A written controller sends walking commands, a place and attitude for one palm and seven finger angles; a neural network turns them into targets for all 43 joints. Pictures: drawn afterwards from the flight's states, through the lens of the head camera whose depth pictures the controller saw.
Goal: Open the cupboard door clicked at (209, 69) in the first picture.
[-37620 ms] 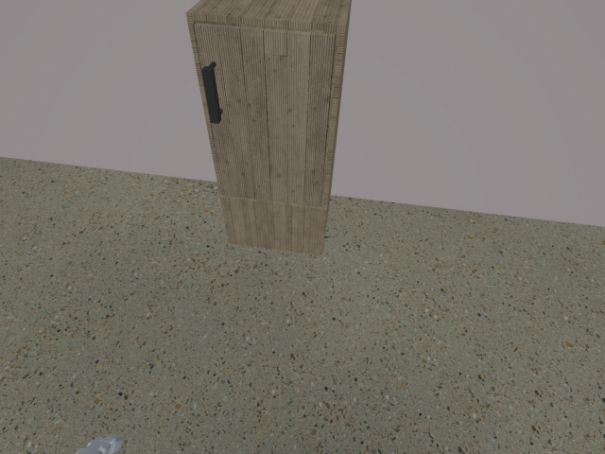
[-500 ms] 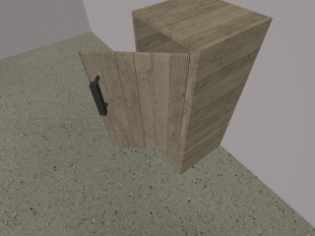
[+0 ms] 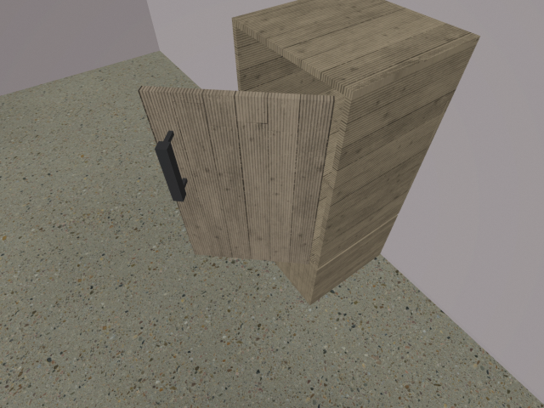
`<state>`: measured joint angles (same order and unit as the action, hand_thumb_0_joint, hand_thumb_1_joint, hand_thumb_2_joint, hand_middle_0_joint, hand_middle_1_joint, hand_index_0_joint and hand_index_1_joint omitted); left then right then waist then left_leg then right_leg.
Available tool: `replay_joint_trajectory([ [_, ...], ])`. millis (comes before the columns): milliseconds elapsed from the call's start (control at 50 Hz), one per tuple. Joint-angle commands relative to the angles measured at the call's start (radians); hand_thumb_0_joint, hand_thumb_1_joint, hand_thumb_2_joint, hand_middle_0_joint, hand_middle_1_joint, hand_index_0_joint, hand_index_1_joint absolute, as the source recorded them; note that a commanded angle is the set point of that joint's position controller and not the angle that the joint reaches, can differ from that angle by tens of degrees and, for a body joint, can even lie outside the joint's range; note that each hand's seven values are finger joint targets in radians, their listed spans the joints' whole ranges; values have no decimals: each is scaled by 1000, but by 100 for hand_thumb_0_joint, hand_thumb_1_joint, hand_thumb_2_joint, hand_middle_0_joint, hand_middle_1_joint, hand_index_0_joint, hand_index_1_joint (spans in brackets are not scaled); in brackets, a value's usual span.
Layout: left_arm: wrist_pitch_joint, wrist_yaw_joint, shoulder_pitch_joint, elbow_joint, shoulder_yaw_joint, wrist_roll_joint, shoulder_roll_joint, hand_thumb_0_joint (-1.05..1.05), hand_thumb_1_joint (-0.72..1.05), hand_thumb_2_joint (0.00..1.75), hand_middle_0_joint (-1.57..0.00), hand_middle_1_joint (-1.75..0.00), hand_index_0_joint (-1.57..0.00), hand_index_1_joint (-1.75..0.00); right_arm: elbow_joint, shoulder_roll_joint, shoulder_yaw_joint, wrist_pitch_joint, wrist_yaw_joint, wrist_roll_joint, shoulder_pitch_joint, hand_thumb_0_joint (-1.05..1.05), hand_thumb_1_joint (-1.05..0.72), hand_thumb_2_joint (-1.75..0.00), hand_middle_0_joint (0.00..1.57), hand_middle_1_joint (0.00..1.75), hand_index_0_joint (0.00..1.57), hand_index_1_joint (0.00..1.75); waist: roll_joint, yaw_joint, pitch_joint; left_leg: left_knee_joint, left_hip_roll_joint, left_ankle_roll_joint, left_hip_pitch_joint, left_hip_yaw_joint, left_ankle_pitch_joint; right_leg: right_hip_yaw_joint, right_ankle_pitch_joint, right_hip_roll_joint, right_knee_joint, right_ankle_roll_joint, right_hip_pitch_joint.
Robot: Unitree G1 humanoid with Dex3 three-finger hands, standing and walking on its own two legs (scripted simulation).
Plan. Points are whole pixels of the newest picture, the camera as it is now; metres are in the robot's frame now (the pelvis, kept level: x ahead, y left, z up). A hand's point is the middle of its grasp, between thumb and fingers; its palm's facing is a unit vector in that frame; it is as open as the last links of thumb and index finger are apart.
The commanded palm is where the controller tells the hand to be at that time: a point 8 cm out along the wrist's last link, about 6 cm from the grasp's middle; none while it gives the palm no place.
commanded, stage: shuffle to correct the standing spot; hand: left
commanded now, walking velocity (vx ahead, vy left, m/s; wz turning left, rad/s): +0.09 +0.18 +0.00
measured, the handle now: (174, 166) +0.59 +0.26 -0.03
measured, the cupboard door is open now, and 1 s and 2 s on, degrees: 49 49 49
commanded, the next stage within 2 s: come to a stop and stand still in 0.28 s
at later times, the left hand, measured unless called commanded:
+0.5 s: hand out of the picture +0.09 +0.22 -0.17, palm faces +0.00 -0.97 -0.23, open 7.3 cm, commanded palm none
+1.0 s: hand out of the picture +0.09 +0.25 -0.17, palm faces -0.02 -0.97 -0.25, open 7.3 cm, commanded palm none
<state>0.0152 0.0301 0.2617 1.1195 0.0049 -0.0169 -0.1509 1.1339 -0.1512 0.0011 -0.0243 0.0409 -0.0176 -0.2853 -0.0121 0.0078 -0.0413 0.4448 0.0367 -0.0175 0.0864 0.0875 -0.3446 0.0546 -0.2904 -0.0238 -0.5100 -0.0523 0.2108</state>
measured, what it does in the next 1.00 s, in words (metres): steps on the spot: right foot, then left foot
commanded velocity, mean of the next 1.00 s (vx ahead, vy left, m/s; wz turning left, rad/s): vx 0.00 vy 0.06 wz -0.04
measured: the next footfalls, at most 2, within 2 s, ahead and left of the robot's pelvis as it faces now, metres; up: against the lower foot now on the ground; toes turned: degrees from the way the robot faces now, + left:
right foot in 0.54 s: +0.11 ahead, -0.06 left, +0.00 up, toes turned -5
left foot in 0.74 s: +0.07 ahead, +0.17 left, +0.00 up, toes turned +2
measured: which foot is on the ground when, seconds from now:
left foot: down 0.00-0.56, up 0.58-0.72, down 0.74-1.00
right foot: down 0.00-0.24, up 0.26-0.52, down 0.54-1.00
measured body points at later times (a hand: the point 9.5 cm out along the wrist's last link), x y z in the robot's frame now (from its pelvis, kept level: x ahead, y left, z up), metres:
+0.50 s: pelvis +0.03 +0.04 +0.00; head +0.07 +0.03 +0.45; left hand +0.09 +0.27 -0.15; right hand -0.03 -0.16 -0.16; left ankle -0.04 +0.12 -0.74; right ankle +0.05 -0.06 -0.71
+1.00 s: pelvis +0.05 +0.07 -0.01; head +0.04 +0.05 +0.44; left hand +0.09 +0.30 -0.15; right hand +0.09 -0.17 -0.16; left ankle +0.03 +0.17 -0.74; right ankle +0.07 -0.06 -0.74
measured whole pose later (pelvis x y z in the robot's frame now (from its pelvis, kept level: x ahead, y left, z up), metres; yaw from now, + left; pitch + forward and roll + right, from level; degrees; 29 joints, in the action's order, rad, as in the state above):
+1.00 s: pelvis +0.05 +0.07 -0.01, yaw -2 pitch -1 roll +0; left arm -0.02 0.03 0.25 1.03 0.00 -0.02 -0.17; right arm 0.96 -0.19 -0.03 -0.01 0.02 -0.02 -0.27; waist -0.03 0.00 -0.01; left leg 0.55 0.02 0.02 0.20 0.11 -0.33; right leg 0.05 -0.26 0.05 -0.58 0.00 0.29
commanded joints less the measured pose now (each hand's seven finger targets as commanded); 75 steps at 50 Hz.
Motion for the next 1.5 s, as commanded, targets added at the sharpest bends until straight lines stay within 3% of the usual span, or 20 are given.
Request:
replay_joint_trajectory([
  [0, 14, 7, 79, -38, 33, -1, -135, 0, 90, 90, -20, -30, -20, -30, -27, -73, -11, 6, -3, 1, -90, 0, -90, -90, 20, 30, 20, 30, 56, 10, -35, 8, 34, 36, 158, -35, 47, -227, 176, 198, 124, -62, -67],
  [140, 8, 15, 89, -73, 70, -9, -165, 0, 90, 90, -20, -30, -20, -30, -68, -54, -22, 10, -15, 1, -77, 0, -90, -90, 20, 30, 20, 30, 119, 20, -44, 138, 18, 25, 247, -39, -100, -346, 197, 340, 185, -162, -47],
  [180, -1, 12, 28, -101, 67, -6, -142, 0, 90, 90, -20, -30, -20, -30, -35, -47, -23, 2, -17, -1, -184, 0, -90, -90, 20, 30, 20, 30, 51, -28, -27, -49, 22, 35, 40, -37, 39, -214, 80, 234, 74, -99, 102],
  [220, -12, 0, -34, -146, 53, -9, -65, 0, 90, 90, -20, -30, -20, -30, -33, -134, -39, -2, -11, -16, -248, 0, -90, -90, 20, 30, 20, 30, -202, -54, -45, -190, 222, 145, -14, -259, 84, 26, -183, 35, -200, -3, 273],
  [260, -17, 0, -81, -169, 49, -22, -60, 0, 90, 90, -20, -30, -20, -30, -50, -115, -33, -3, -8, -13, -241, 0, -90, -90, 20, 30, 20, 30, -200, -61, -118, -248, 294, 244, 1, -335, 130, -11, -287, 55, -472, -11, 408],
  [320, -11, -13, -55, -151, 47, -15, -37, 0, 90, 90, -20, -30, -20, -30, -80, -100, -23, -17, -7, -18, -179, 0, -90, -90, 20, 30, 20, 30, -53, -23, -83, -195, 254, 260, -27, -233, 377, -8, -203, 96, -555, -6, 416],
  [420, -9, -15, -69, -161, 31, -8, -5, 0, 90, 90, -20, -30, -20, -30, -69, -109, -20, -24, 0, -21, -186, 0, -90, -90, 20, 30, 20, 30, -67, -18, -45, -126, 214, 224, -6, -117, 661, 42, -163, 73, -278, 9, 228],
  [500, 19, -1, 86, -106, 46, -3, -91, 0, 90, 90, -20, -30, -20, -30, -65, -119, -27, -31, 6, 8, -149, 0, -90, -90, 20, 30, 20, 30, 18, 55, 80, 86, 131, 98, 57, -49, 705, -48, 332, 107, 51, -1, -125],
  [520, 28, 9, 136, -88, 56, -2, -153, 0, 90, 90, -20, -30, -20, -30, -77, -98, -28, -29, 5, 19, -149, 0, -90, -90, 20, 30, 20, 30, 130, 58, 143, 170, 68, 55, 193, -25, 415, -241, 689, 258, 1, -71, -271],
  [560, 19, 16, 124, -87, 50, 3, -193, 0, 90, 90, -20, -30, -20, -30, -85, -46, -32, -7, 8, 19, -154, 0, -90, -90, 20, 30, 20, 30, 126, 26, 104, 285, -8, 16, 252, -43, -228, -301, 1046, 450, 38, -224, -207],
  [620, 9, 24, -2, -118, 39, -7, -137, 0, 90, 90, -20, -30, -20, -30, -66, 0, -30, 22, 5, 17, -130, 0, -90, -90, 20, 30, 20, 30, 226, -7, 31, 328, 17, 9, 231, -71, -218, -216, 825, 356, 75, -193, -35],
  [700, -10, 15, -68, -154, 53, 8, -137, 0, 90, 90, -20, -30, -20, -30, -25, 1, -35, 19, -3, 8, -201, 0, -90, -90, 20, 30, 20, 30, 60, -45, 49, -13, 9, -1, 23, -24, 148, -129, 371, 228, 5, -69, 110],
  [760, -30, 6, -70, -179, 47, 4, -80, 0, 90, 90, -20, -30, -20, -30, -101, -80, -44, 9, -2, -6, -55, 0, -90, -90, 20, 30, 20, 30, -141, 12, -19, -145, 194, 96, 239, -179, 263, -26, 15, 83, -59, 28, 31],
  [780, -34, 6, -63, -169, 46, -2, -76, 0, 90, 90, -20, -30, -20, -30, -112, -82, -43, 7, -3, -5, -7, 0, -90, -90, 20, 30, 20, 30, -145, 23, -33, -151, 183, 99, 276, -175, 233, -32, 11, 84, -62, 31, 0],
  [800, -12, 41, 130, -87, 35, 12, -133, 0, 90, 90, -20, -30, -20, -30, -195, -160, -58, 1, -11, 17, 146, 0, -90, -90, 20, 30, 20, 30, -116, 88, 60, 173, 152, 36, 176, -52, 326, -140, 349, 194, 41, 8, -1],
  [820, 8, 32, 40, -139, 45, 0, -205, 0, 90, 90, -20, -30, -20, -30, -228, -65, -51, 15, -21, 12, 31, 0, -90, -90, 20, 30, 20, 30, -3, -9, 135, 186, 24, 5, 210, -22, -7, -284, 329, 298, 81, -54, -11],
  [840, 14, 24, 2, -152, 46, 0, -209, 0, 90, 90, -20, -30, -20, -30, -207, -43, -42, 19, -21, 8, -10, 0, -90, -90, 20, 30, 20, 30, -2, -19, 129, 139, 10, 5, 165, -30, -59, -298, 259, 315, 98, -95, 21],
  [880, 14, 20, -60, -174, 36, -6, -171, 0, 90, 90, -20, -30, -20, -30, -195, -56, -37, 15, -28, 3, -91, 0, -90, -90, 20, 30, 20, 30, 15, -59, 106, 19, 33, 23, 81, -53, 55, -167, 135, 216, 56, -58, 87],
  [940, -9, 10, -40, -167, 21, -3, -127, 0, 90, 90, -20, -30, -20, -30, -217, -113, -33, 5, -25, -3, -26, 0, -90, -90, 20, 30, 20, 30, -84, -15, -41, -104, 124, 68, 209, -149, 123, -51, 5, 94, 14, 17, 86],
  [1480, 14, 5, 32, -31, 4, 6, -116, 0, 90, 90, -20, -30, -20, -30, -56, -94, -2, -12, -10, 2, -72, 0, -90, -90, 20, 30, 20, 30, 5, -9, 2, -106, 79, 47, 71, -64, 260, -91, 297, 144, 68, 10, -22],
])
